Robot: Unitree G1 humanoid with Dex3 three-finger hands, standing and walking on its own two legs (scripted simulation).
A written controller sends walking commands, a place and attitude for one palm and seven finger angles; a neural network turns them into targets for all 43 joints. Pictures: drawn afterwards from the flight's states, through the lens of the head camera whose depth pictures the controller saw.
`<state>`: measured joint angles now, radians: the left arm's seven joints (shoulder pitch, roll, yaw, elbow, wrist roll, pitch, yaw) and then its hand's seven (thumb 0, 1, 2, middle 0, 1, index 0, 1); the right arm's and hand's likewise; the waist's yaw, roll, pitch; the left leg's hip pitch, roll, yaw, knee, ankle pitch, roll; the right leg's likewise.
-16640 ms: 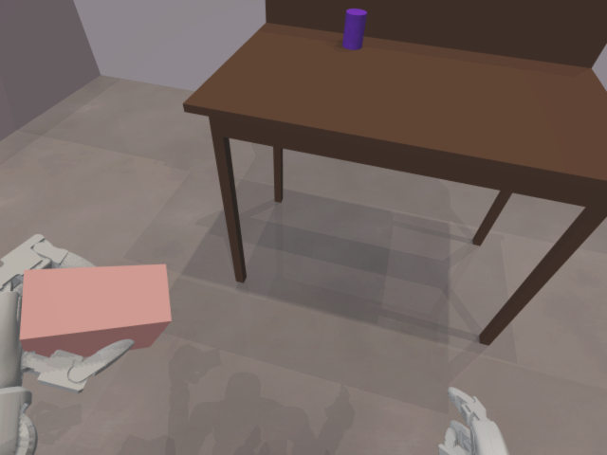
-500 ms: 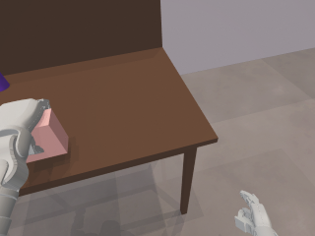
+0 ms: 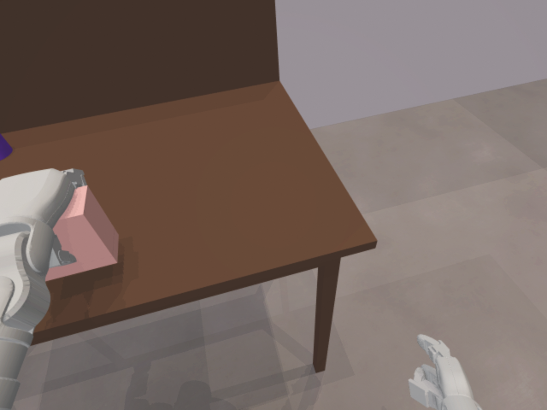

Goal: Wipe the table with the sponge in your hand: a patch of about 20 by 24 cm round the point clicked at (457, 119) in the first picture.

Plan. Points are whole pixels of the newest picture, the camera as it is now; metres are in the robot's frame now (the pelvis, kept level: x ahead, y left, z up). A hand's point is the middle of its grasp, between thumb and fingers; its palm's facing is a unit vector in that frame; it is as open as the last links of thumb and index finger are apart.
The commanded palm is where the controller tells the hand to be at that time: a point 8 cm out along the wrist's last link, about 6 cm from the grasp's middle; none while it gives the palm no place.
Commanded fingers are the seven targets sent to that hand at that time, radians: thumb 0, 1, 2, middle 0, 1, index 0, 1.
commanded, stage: lower the sponge onto the table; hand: left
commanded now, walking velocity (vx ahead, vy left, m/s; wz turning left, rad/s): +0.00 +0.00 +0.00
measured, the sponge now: (68, 243) +0.28 +0.35 +0.11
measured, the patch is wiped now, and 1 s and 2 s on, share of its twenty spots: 0.00 0.00 0.25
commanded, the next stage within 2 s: wipe forward along the first lane in 1.30 s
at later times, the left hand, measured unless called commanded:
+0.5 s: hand (55, 240) +0.27 +0.35 +0.13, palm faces -0.01 +0.02 -1.00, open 9.9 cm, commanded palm +0.24 +0.35 +0.20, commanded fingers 0.00 0.10 1.30 -1.20 -1.60 -1.20 -1.60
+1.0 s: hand (54, 257) +0.25 +0.36 +0.11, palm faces -0.04 +0.01 -1.00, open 9.9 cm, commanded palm +0.24 +0.36 +0.18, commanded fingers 0.00 0.10 1.30 -1.20 -1.60 -1.20 -1.60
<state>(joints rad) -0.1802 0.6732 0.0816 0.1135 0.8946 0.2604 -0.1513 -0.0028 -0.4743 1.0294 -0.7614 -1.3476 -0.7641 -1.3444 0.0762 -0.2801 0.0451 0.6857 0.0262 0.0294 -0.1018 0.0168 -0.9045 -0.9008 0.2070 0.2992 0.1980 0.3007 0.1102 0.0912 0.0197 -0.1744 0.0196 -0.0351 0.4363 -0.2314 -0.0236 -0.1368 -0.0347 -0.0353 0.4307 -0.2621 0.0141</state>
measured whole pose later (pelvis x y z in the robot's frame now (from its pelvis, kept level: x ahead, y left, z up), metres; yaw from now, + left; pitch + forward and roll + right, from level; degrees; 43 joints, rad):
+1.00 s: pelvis -0.01 +0.00 +0.00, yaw +0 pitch -2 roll +0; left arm -0.09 0.64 0.09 0.16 0.91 0.18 -0.07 0.00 -0.47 1.03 -0.76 -1.35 -0.76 -1.34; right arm 0.08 -0.28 0.02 0.71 0.02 0.01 -0.12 0.02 -0.90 -0.90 0.21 0.30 0.20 0.30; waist 0.12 0.08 0.02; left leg -0.19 0.02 -0.04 0.46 -0.24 -0.02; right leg -0.14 -0.03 -0.04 0.45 -0.26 0.01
